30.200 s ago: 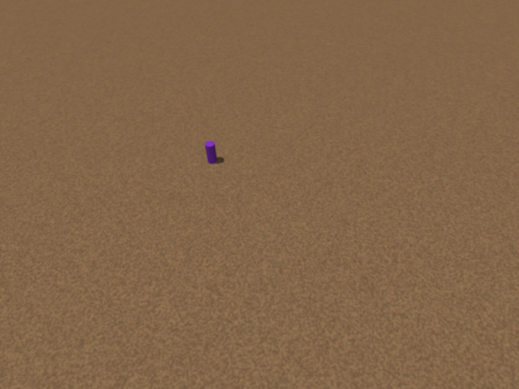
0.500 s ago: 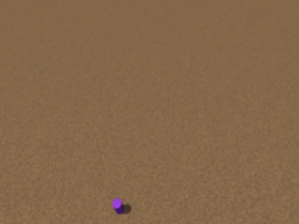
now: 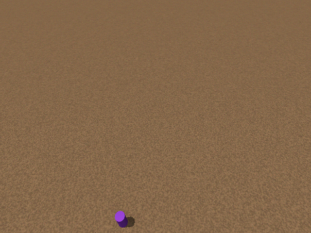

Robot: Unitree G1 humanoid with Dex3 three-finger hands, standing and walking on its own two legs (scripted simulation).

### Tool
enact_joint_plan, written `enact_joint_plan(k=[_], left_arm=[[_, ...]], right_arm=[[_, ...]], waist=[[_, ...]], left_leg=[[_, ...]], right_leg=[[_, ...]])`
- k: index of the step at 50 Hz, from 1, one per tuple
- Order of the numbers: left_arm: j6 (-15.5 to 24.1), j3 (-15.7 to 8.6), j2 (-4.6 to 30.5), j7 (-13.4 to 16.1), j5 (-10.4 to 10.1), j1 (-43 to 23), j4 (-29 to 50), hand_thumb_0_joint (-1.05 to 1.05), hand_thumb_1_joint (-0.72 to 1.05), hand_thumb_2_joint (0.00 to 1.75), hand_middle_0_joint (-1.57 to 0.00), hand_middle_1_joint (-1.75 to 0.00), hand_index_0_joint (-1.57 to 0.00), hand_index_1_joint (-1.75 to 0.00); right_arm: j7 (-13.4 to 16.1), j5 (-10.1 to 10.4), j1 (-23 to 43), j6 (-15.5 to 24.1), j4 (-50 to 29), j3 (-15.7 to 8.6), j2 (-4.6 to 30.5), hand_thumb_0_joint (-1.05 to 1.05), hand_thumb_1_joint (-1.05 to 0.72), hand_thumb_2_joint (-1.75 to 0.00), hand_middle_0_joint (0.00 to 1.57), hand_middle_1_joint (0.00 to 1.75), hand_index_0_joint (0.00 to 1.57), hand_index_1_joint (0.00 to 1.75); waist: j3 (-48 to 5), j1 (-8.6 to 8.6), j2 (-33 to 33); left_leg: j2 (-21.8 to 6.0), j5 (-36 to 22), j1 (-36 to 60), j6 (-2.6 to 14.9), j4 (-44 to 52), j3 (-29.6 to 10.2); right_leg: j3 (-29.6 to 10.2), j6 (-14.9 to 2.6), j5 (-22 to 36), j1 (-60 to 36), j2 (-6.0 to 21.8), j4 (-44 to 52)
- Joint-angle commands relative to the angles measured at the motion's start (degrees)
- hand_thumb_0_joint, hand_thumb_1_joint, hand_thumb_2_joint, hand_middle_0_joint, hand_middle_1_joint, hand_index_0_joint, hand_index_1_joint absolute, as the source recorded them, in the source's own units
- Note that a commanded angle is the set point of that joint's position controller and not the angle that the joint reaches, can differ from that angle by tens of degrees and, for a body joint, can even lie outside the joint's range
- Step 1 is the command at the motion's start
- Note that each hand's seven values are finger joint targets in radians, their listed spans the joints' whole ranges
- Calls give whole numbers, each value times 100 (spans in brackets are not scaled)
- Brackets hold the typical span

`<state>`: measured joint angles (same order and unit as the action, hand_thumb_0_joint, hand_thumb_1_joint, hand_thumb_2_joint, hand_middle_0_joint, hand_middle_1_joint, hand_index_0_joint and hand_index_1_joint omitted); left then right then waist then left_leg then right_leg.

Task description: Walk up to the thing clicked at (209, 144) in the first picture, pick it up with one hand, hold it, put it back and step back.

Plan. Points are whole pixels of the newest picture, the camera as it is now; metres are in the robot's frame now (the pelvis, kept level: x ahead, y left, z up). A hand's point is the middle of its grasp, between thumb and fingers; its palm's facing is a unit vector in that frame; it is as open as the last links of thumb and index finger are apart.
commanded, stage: stand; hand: left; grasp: from the side
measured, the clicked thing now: (121, 219) +0.36 +0.23 -0.72
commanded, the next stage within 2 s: step back in 0.40 s
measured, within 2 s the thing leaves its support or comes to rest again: neither
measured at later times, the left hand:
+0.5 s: hand out of the picture +0.08 +0.26 -0.16, palm faces +0.02 -0.94 -0.35, open 7.4 cm
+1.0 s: hand out of the picture +0.02 +0.28 -0.17, palm faces +0.04 -0.92 -0.40, open 7.4 cm
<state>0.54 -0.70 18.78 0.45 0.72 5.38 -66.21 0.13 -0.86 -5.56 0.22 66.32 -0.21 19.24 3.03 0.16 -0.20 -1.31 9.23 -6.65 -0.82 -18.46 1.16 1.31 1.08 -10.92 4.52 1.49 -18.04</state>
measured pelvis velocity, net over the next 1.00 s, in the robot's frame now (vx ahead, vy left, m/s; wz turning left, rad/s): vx -0.10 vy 0.01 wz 0.07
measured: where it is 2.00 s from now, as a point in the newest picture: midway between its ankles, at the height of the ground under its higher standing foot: outside the picture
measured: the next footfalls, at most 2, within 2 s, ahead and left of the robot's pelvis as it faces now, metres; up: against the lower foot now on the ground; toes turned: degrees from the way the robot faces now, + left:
left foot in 1.00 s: -0.10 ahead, +0.13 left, +0.00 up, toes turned +1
right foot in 1.38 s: -0.15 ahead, -0.10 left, +0.00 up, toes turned +2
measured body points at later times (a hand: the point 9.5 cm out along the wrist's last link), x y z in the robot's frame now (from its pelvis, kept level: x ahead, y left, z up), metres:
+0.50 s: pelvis -0.01 +0.00 -0.01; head +0.03 +0.00 +0.44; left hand +0.07 +0.31 -0.14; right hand +0.08 -0.30 -0.14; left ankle +0.01 +0.13 -0.75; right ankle -0.01 -0.13 -0.75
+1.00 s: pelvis -0.10 +0.01 -0.03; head -0.03 +0.02 +0.41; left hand +0.02 +0.33 -0.15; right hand -0.01 -0.31 -0.16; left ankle -0.14 +0.13 -0.75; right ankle -0.01 -0.13 -0.75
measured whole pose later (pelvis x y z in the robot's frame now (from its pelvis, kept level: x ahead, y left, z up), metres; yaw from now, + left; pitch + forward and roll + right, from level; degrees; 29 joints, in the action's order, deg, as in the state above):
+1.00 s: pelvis -0.10 +0.01 -0.03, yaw +4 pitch -1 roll +0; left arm -2.2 -3.8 21.3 1.1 1.6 4.3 -48.4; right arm -0.6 -0.8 -9.4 -3.7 54.2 -2.9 23.2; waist 9.7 -0.2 0.0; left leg 1.3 23.8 -15.3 0.2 -41.1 -2.5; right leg 3.2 1.2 -13.0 24.8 4.8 -38.6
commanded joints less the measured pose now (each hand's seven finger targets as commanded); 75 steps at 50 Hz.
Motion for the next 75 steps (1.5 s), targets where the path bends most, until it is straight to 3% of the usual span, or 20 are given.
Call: enact_joint_plan(k=[1, 19, 23, 32, 34, 36, 37, 40, 46, 49, 50, 51, 52, 56, 64, 68, 69, 71, 73, 75], left_arm=[[116, -199, 1213, 62, 14, -190, 306, 0, 90, 90, -20, -30, -20, -30], [132, -179, 1216, 50, 15, -115, 357, 0, 90, 90, -20, -30, -20, -30], [26, -461, 1524, 112, -129, 58, 770, 0, 90, 90, -20, -30, -20, -30], [-158, -486, 1391, 49, 9, 330, 1251, 0, 90, 90, -20, -30, -20, -30], [-158, -537, 1450, 32, 44, 577, 1243, 0, 90, 90, -20, -30, -20, -30], [-88, -721, 2078, 26, 110, 533, 1386, 0, 90, 90, -20, -30, -20, -30], [-41, -774, 2370, 60, 201, 237, 1635, 0, 90, 90, -20, -30, -20, -30], [-39, -701, 1905, 150, 178, -678, 1965, 0, 90, 90, -20, -30, -20, -30], [-114, -726, 1710, 202, 166, 32, 2084, 0, 90, 90, -20, -30, -20, -30], [-233, -709, 1814, 129, 30, -38, 2182, 0, 90, 90, -20, -30, -20, -30], [-270, -634, 1544, 117, 5, 154, 2234, 0, 90, 90, -20, -30, -20, -30], [-264, -559, 1233, 115, -49, 212, 2340, 0, 90, 90, -20, -30, -20, -30], [-253, -684, 1453, 216, 8, -416, 2364, 0, 90, 90, -20, -30, -20, -30], [-262, -658, 1361, 234, -75, 226, 2134, 0, 90, 90, -20, -30, -20, -30], [-107, -620, 1235, 141, 10, 193, 2339, 0, 90, 90, -20, -30, -20, -30], [-34, -654, 1147, 107, 74, 887, 1992, 0, 90, 90, -20, -30, -20, -30], [11, -717, 1441, 125, 150, 853, 2004, 0, 90, 90, -20, -30, -20, -30], [14, -886, 2346, 105, 124, 541, 2242, 0, 90, 90, -20, -30, -20, -30], [23, -807, 1870, 124, 25, 227, 2438, 0, 90, 90, -20, -30, -20, -30], [-26, -770, 1694, 154, 95, -27, 2519, 0, 90, 90, -20, -30, -20, -30]], right_arm=[[87, -2, 247, 142, -340, -213, 1163, 0, -90, -90, 20, 30, 20, 30], [74, 3, 237, 135, -364, -219, 1202, 0, -90, -90, 20, 30, 20, 30], [8, 107, 182, -68, -681, -397, 1426, 0, -90, -90, 20, 30, 20, 30], [-35, 52, 411, -243, -1392, -622, 1678, 0, -90, -90, 20, 30, 20, 30], [-48, 60, 551, -271, -1551, -638, 1637, 0, -90, -90, 20, 30, 20, 30], [-37, 99, 630, -331, -1683, -543, 1225, 0, -90, -90, 20, 30, 20, 30], [9, 22, 429, -393, -1727, -548, 1205, 0, -90, -90, 20, 30, 20, 30], [4, 187, -452, -399, -1456, -638, 1477, 0, -90, -90, 20, 30, 20, 30], [24, 17, -404, -288, -1655, -511, 1385, 0, -90, -90, 20, 30, 20, 30], [21, -98, -954, -197, -1443, -565, 1330, 0, -90, -90, 20, 30, 20, 30], [21, -191, -851, -171, -1517, -637, 1541, 0, -90, -90, 20, 30, 20, 30], [4, -267, -626, -149, -1662, -759, 2101, 0, -90, -90, 20, 30, 20, 30], [-31, -185, -565, -152, -1760, -825, 2543, 0, -90, -90, 20, 30, 20, 30], [145, -155, 145, -110, -1969, -615, 1737, 0, -90, -90, 20, 30, 20, 30], [187, -47, -533, -131, -2091, -644, 1600, 0, -90, -90, 20, 30, 20, 30], [131, 81, -145, -250, -2212, -618, 1662, 0, -90, -90, 20, 30, 20, 30], [114, 130, -121, -251, -2252, -550, 1462, 0, -90, -90, 20, 30, 20, 30], [191, 139, 234, -297, -2356, -535, 1275, 0, -90, -90, 20, 30, 20, 30], [180, 157, -129, -341, -2163, -584, 1503, 0, -90, -90, 20, 30, 20, 30], [188, 170, -372, -278, -2047, -554, 1438, 0, -90, -90, 20, 30, 20, 30]], waist=[[-435, -2, -27], [-494, -20, -20], [-524, -87, -46], [-730, -15, -720], [-785, 123, -491], [-387, 331, 1204], [-221, 259, 1341], [-328, -285, 706], [-742, 155, 1082], [-753, -148, 898], [-688, -67, 239], [-685, 7, -1251], [-555, -459, -1656], [-271, 164, -891], [-701, -271, -835], [-842, 64, -772], [-878, 46, -393], [-450, 319, 1637], [-162, 48, 493], [-152, -77, 678]], left_leg=[[-635, -852, 175, 153, 264, -553], [-634, -971, 193, 179, 208, -530], [-586, -2110, -138, 467, -684, -543], [-1054, -702, -1251, 1184, -774, -1157], [-823, -197, -1507, 1088, -1316, -1027], [736, 1765, -1974, 332, -3636, -293], [828, 2648, -1980, 266, -4754, -817], [668, 1842, -1832, 139, -5562, -1082], [179, 2026, -1843, 88, -2636, -571], [325, 368, -686, 182, -633, 42], [-236, -11, -366, 322, -395, -878], [-1545, -1352, 41, 852, -230, -2641], [-2013, -1870, -702, 1639, -104, -3270], [-1178, -2776, -231, 1205, -835, -1498], [-1289, -3138, 964, 1485, -1459, -1378], [-997, -1999, -23, 1022, -1964, -1026], [-810, -1074, -932, 738, -2127, -990], [620, 2748, -1921, 159, -4448, -588], [676, 2401, -1869, 107, -5482, -1409], [828, 2037, -1955, 39, -5502, -1123]], right_leg=[[-479, -136, 858, 42, 636, 285], [-488, -159, 1033, -32, 670, 328], [-420, -355, 1845, 342, 476, -733], [-245, -468, -179, 623, -30, -2353], [-522, -620, -328, 656, 153, -2042], [-2440, -1396, 450, 1139, 1700, 5], [-3181, -1882, 604, 1701, 2314, 256], [-1755, -1526, 601, 1654, 1595, -200], [-1377, -1262, 1498, -21, 1508, -1037], [-883, -903, 1659, 592, 1132, -1735], [-688, -597, 741, 1244, 734, -2175], [-207, -271, -1519, 2373, -302, -3123], [-892, -129, -2920, 2320, -746, -4161], [-1291, -236, -1845, 2821, -800, -5454], [-664, 6, -1834, 2349, -378, -3121], [-96, -200, 40, 763, -391, -498], [-775, -338, 853, 86, -59, -690], [-3505, -1988, 2290, 982, 2120, -340], [-2609, -1748, 2195, 1316, 1645, -516], [-1835, -1437, 2167, 1248, 1225, -712]])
